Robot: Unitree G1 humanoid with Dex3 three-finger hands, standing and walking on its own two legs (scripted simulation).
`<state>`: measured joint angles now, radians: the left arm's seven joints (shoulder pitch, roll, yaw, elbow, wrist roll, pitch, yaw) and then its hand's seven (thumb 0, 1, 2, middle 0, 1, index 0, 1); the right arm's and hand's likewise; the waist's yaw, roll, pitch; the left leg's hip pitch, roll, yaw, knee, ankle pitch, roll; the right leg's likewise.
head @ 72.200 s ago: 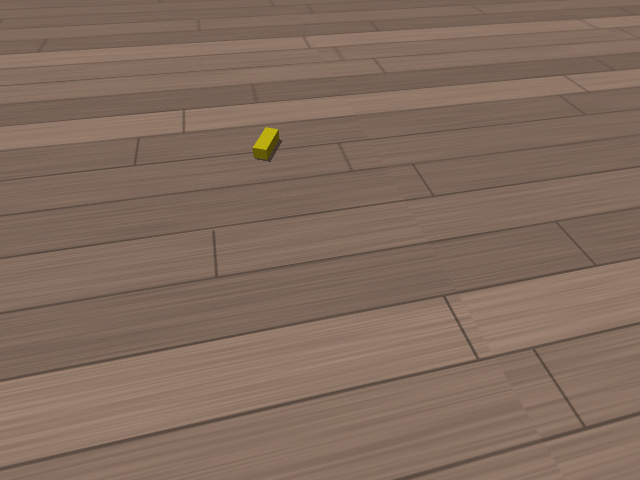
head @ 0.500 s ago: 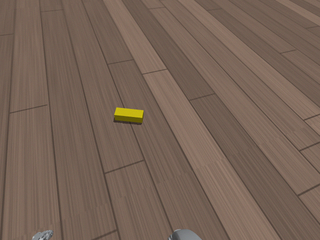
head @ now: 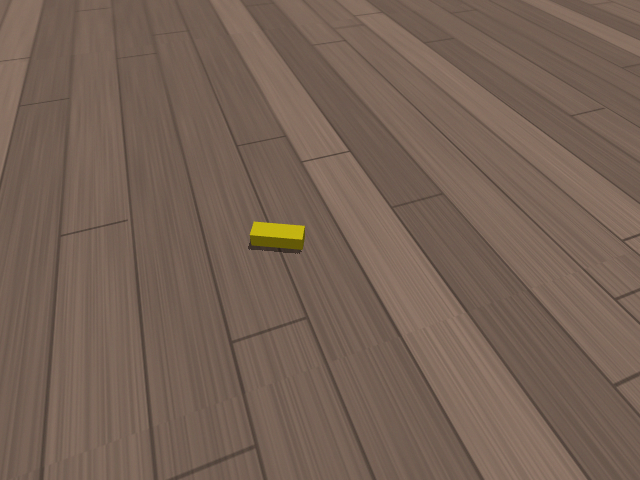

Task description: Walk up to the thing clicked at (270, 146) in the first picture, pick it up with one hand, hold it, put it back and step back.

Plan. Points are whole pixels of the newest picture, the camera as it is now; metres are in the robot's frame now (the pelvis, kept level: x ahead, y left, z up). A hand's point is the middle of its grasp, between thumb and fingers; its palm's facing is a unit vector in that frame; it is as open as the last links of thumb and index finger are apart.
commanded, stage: step back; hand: left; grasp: from above
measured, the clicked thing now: (278, 235) +1.16 +0.20 -0.73
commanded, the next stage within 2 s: stand in 0.64 s
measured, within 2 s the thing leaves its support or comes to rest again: neither
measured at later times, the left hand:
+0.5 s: hand out of the picture +0.14 +0.24 -0.14, palm faces +0.03 -0.93 -0.36, open 7.4 cm
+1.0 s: hand out of the picture +0.15 +0.25 -0.14, palm faces -0.01 -0.95 -0.33, open 7.4 cm
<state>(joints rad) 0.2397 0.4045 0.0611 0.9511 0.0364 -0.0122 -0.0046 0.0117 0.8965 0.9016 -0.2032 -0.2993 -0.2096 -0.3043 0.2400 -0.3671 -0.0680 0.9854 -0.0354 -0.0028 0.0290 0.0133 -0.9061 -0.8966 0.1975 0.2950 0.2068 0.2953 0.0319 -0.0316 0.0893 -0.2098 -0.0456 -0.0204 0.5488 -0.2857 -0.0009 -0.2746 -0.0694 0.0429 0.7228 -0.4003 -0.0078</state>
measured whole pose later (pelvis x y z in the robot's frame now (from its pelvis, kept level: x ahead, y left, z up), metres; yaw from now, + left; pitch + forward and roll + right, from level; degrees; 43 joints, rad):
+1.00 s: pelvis +0.07 +0.00 +0.02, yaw +1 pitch -3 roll +0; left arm 0.07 0.35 -0.01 1.13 0.01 -0.02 -0.01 0.01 0.90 0.90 -0.20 -0.30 -0.21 -0.30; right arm 0.05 -0.34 -0.01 1.10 0.00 -0.02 0.01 0.01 -0.90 -0.90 0.20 0.30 0.21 0.30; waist 0.01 -0.01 0.07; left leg -0.09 0.00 0.00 0.35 -0.21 0.00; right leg -0.12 -0.04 -0.04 0.34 -0.17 0.02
